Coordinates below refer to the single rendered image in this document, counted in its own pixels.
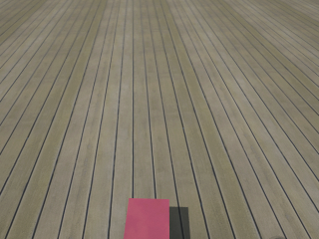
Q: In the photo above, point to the carton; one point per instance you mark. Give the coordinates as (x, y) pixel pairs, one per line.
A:
(147, 218)

